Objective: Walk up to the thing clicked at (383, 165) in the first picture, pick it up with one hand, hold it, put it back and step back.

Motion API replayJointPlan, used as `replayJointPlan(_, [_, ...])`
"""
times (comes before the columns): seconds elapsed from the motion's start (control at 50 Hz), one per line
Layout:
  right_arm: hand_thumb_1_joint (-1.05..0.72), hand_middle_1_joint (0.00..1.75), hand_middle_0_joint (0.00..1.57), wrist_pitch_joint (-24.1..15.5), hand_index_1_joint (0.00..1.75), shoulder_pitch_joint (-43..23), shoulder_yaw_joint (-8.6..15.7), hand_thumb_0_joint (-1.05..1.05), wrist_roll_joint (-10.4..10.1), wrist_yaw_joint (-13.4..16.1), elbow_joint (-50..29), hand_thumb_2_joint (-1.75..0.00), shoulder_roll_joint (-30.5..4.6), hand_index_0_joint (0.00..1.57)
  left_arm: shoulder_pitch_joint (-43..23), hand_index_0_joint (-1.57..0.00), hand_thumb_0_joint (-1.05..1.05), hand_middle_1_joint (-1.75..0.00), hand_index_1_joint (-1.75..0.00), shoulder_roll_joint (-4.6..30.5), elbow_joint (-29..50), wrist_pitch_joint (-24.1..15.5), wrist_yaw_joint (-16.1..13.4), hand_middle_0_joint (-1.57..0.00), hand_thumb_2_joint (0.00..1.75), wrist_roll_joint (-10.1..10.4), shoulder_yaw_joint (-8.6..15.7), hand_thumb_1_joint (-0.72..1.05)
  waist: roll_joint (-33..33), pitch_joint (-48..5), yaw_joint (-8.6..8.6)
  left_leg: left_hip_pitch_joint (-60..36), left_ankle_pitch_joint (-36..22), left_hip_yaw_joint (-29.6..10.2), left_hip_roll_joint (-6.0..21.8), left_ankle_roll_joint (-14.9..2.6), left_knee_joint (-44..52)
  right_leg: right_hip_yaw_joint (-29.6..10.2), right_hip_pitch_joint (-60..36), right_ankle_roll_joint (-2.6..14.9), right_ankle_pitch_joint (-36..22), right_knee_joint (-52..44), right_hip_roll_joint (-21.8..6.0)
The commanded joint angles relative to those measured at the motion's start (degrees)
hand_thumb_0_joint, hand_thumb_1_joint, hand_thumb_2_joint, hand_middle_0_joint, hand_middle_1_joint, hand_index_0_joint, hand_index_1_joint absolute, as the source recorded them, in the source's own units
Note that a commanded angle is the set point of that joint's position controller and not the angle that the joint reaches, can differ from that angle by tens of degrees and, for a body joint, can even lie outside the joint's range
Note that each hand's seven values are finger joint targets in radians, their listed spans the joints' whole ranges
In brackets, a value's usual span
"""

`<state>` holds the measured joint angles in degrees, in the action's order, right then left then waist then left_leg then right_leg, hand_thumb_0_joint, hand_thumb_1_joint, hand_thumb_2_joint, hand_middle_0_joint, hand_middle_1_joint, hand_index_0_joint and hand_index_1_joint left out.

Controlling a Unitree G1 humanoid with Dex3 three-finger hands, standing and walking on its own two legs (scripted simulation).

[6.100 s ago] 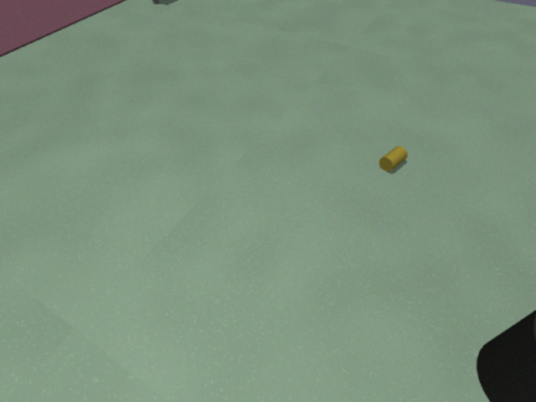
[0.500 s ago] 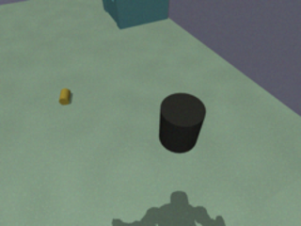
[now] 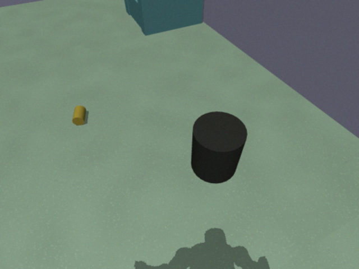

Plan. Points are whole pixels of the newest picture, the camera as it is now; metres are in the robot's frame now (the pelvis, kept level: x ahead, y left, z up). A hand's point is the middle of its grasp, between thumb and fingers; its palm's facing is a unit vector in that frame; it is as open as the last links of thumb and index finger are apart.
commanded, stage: stand
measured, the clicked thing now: (79, 115) +1.32 +0.79 -0.74
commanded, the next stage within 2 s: walk up in 0.26 s
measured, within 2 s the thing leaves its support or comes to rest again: neither
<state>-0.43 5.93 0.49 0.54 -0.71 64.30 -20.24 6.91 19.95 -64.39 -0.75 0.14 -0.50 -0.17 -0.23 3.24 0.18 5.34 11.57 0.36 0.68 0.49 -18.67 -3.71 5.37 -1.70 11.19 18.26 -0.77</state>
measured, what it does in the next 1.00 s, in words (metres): steps on the spot, turning left: left foot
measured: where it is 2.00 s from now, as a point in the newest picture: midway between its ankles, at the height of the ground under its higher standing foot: outside the picture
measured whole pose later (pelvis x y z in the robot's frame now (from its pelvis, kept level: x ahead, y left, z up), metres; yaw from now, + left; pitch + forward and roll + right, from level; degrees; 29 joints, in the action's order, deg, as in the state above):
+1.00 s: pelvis -0.03 -0.01 -0.02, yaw +21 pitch -2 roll -1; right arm -1.4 13.4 2.2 1.6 0.5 49.1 -21.2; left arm 10.9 23.4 -51.4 3.3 2.1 -0.8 3.9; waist 3.6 7.1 -1.0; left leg 15.8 16.1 -2.8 -0.7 -0.7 -33.9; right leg -0.1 19.9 0.8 28.2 51.0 -3.3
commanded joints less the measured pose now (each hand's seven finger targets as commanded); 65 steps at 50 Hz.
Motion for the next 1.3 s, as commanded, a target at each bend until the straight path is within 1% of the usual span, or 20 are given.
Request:
replayJointPlan(0.0, [-0.90,0.30,0.20,-1.3,0.30,-1.8,2.5,0.00,-0.2,1.1,-3.6,-0.90,-12.1,0.20,-1.8,-0.20,0.00,-0.30,-0.30,12.4,3.3,-0.8,-1.0,-0.20,0.90,-0.1,2.5,0.90,0.5,-5.7,-0.06,-2.1,-12.9,-4.2,7.0,-1.79,2.2,-3.0,0.0,2.69,-13.6,-1.4,-6.1])
replayJointPlan(0.22, [-0.90,0.30,0.20,-1.2,0.30,-1.7,2.4,0.00,-0.2,1.1,-3.5,-0.90,-12.0,0.20,-1.5,-0.20,0.00,-0.30,-0.30,12.0,3.3,-0.8,-0.9,-0.20,0.90,-0.1,2.3,0.90,0.0,-3.5,-0.07,-1.0,-8.6,-4.1,6.5,-1.75,2.6,-3.5,1.7,2.66,-10.8,-2.6,-6.0])
replayJointPlan(0.26, [-0.90,0.30,0.20,-0.6,0.30,1.9,4.9,0.00,-0.7,1.1,-6.7,-0.90,-16.7,0.20,-4.6,-0.20,0.00,-0.30,-0.30,15.1,6.7,0.5,-0.5,-0.20,0.90,0.1,5.0,0.90,-1.3,-1.7,0.04,5.6,-23.6,-10.4,8.3,-4.66,0.1,3.4,0.1,2.57,-3.6,7.3,-1.5])
replayJointPlan(0.36, [-0.90,0.30,0.20,0.3,0.30,-0.3,6.7,0.00,0.3,1.3,-11.2,-0.90,-17.7,0.20,0.5,-0.20,0.00,-0.30,-0.30,12.2,8.3,1.4,-0.1,-0.20,0.90,-0.2,5.5,0.90,-9.4,-4.6,-1.77,8.0,-20.3,-18.0,11.4,-8.63,-1.7,3.3,1.2,3.49,10.0,11.6,0.7])
replayJointPlan(0.42, [-0.90,0.30,0.20,0.9,0.30,-4.2,5.8,0.00,0.1,1.4,-14.9,-0.90,-11.5,0.20,4.5,-0.20,0.00,-0.30,-0.30,17.3,8.4,0.8,-0.1,-0.20,0.90,-0.9,7.2,0.90,4.4,-6.4,-4.88,19.3,-4.8,-3.8,-2.3,-2.00,-20.5,-8.0,-7.0,10.07,-3.2,-0.6,-12.4])
replayJointPlan(0.44, [-0.90,0.30,0.20,1.2,0.30,-2.8,6.0,0.00,0.6,1.8,-15.7,-0.90,-11.1,0.20,1.7,-0.20,0.00,-0.30,-0.30,19.6,10.2,0.8,-0.2,-0.20,0.90,-1.4,8.1,0.90,10.3,-4.9,-4.65,22.7,18.9,-0.5,-4.0,-0.94,-32.3,-15.9,-3.4,16.22,-5.1,-4.5,-23.0])
replayJointPlan(0.48, [-0.90,0.30,0.20,1.6,0.30,2.2,6.8,0.00,1.2,1.9,-16.1,-0.90,-14.2,0.20,-3.0,-0.20,0.00,-0.30,-0.30,18.4,14.6,0.7,-0.1,-0.20,0.90,-1.9,8.3,0.90,8.6,-2.6,-2.24,22.3,20.4,-4.6,0.9,-0.51,-40.7,-16.3,1.4,19.56,-13.1,-2.9,-26.6])
replayJointPlan(0.54, [-0.90,0.30,0.20,1.9,0.30,5.8,6.8,0.00,0.6,0.4,-15.2,-0.90,-12.6,0.20,-5.8,-0.20,0.00,-0.30,-0.30,14.4,15.8,0.4,-0.4,-0.20,0.90,-1.9,6.9,0.90,8.3,-1.8,0.35,21.5,14.5,-3.8,0.6,-0.41,-41.7,-1.6,1.4,14.37,-15.6,0.6,-14.9])
replayJointPlan(0.64, [-0.90,0.30,0.20,1.2,0.30,5.1,6.1,0.00,0.4,-0.4,-17.1,-0.90,-12.1,0.20,0.4,-0.20,0.00,-0.30,-0.30,16.9,17.2,0.6,0.2,-0.20,0.90,-2.3,7.8,0.90,11.7,-3.3,-2.93,19.0,13.6,-0.2,1.6,-0.21,-25.1,1.3,-3.8,13.90,-14.8,4.4,-15.4])
replayJointPlan(0.74, [-0.90,0.30,0.20,-0.4,0.30,12.6,7.2,0.00,0.8,0.8,-14.2,-0.90,-13.7,0.20,-1.1,-0.20,0.00,-0.30,-0.30,15.9,19.4,2.5,1.1,-0.20,0.90,-0.8,7.3,0.90,6.2,-4.3,0.72,0.8,-0.5,4.6,-2.7,-1.23,-9.1,6.1,9.7,9.67,-1.1,16.4,-12.9])
replayJointPlan(0.76, [-0.90,0.30,0.20,-0.9,0.30,13.5,8.1,0.00,1.4,1.2,-14.3,-0.90,-16.4,0.20,0.8,-0.20,0.00,-0.30,-0.30,12.8,19.4,2.9,1.2,-0.20,0.90,-0.7,6.5,0.90,-2.6,-5.0,1.44,-2.7,-0.1,-4.3,2.5,-3.61,-3.4,8.6,14.8,6.48,6.7,24.5,-9.9])
replayJointPlan(0.78, [-0.90,0.30,0.20,-1.5,0.30,12.4,9.0,0.00,2.1,1.8,-16.0,-0.90,-21.8,0.20,1.5,-0.20,0.00,-0.30,-0.30,9.1,20.8,3.2,1.4,-0.20,0.90,-0.4,5.5,0.90,-16.6,-4.4,0.57,-4.7,-6.2,-28.2,16.8,-8.71,1.5,10.7,25.7,2.56,23.9,36.2,-0.5])
replayJointPlan(0.82, [-0.90,0.30,0.20,-1.9,0.30,8.0,8.7,0.00,1.2,2.3,-18.1,-0.90,-23.6,0.20,0.5,-0.20,0.00,-0.30,-0.30,14.8,19.3,3.7,0.6,-0.20,0.90,-0.4,6.8,0.90,-11.3,-0.1,0.56,9.2,2.8,-35.3,21.0,-17.27,3.9,1.0,19.8,2.60,24.4,40.9,-4.0])
replayJointPlan(0.88, [-0.90,0.30,0.20,-2.5,0.30,5.6,6.7,0.00,0.8,3.1,-19.3,-0.90,-17.5,0.20,4.8,-0.20,0.00,-0.30,-0.30,14.3,17.3,3.0,1.0,-0.20,0.90,0.0,7.1,0.90,-9.2,-1.9,-1.89,5.1,-12.9,-17.4,12.7,-12.77,-3.7,0.6,19.8,2.96,18.2,37.3,-5.0])
replayJointPlan(1.08, [-0.90,0.30,0.20,-0.3,0.30,5.1,5.6,0.00,0.0,2.2,-21.8,-0.90,-15.8,0.20,8.7,-0.20,0.00,-0.30,-0.30,12.0,15.0,0.3,-0.2,-0.20,0.90,-0.3,6.8,0.90,-8.3,-6.6,-2.36,11.7,-18.4,-12.5,6.4,-9.20,-16.5,7.3,1.8,3.11,4.5,8.0,1.3])
replayJointPlan(1.12, [-0.90,0.30,0.20,0.1,0.30,4.0,4.2,0.00,-1.4,1.8,-23.4,-0.90,-10.7,0.20,9.3,-0.20,0.00,-0.30,-0.30,17.9,15.5,-1.0,-0.9,-0.20,0.90,-1.8,7.7,0.90,6.4,-5.4,-2.84,20.3,-3.8,-7.3,-2.0,-3.46,-29.1,-10.9,-0.3,8.37,-0.7,1.1,-12.9])
replayJointPlan(1.14, [-0.90,0.30,0.20,0.6,0.30,4.5,4.4,0.00,-1.0,2.3,-22.8,-0.90,-11.0,0.20,5.2,-0.20,0.00,-0.30,-0.30,20.5,16.6,-1.0,-0.6,-0.20,0.90,-1.5,8.1,0.90,11.3,-3.3,-2.32,22.3,21.0,-4.7,-4.8,-1.99,-34.9,-20.5,4.9,14.97,1.2,-2.5,-22.9])
replayJointPlan(1.16, [-0.90,0.30,0.20,0.7,0.30,6.4,5.4,0.00,-0.4,2.7,-21.3,-0.90,-13.9,0.20,1.8,-0.20,0.00,-0.30,-0.30,22.3,17.9,-0.9,-0.4,-0.20,0.90,-1.7,8.4,0.90,13.4,-1.0,-1.55,20.0,24.1,-6.1,-1.5,-1.54,-40.8,-24.4,10.4,19.58,-0.3,-2.4,-27.2])
replayJointPlan(1.22, [-0.90,0.30,0.20,0.0,0.30,6.5,5.5,0.00,-0.7,1.5,-19.0,-0.90,-13.6,0.20,0.5,-0.20,0.00,-0.30,-0.30,16.4,18.0,-1.2,-0.4,-0.20,0.90,-1.5,6.9,0.90,9.5,2.1,-0.32,19.2,19.6,-4.8,-1.6,-1.74,-35.3,-5.7,8.5,13.98,-10.6,3.4,-15.5])
replayJointPlan(1.28, [-0.90,0.30,0.20,-0.4,0.30,7.3,4.8,0.00,-0.3,0.5,-18.8,-0.90,-12.2,0.20,2.8,-0.20,0.00,-0.30,-0.30,17.8,17.6,-1.2,0.0,-0.20,0.90,-2.0,7.2,0.90,13.5,0.0,-1.74,15.3,14.6,-0.5,-1.4,-1.41,-26.2,-2.8,7.1,12.40,-8.0,5.3,-13.4])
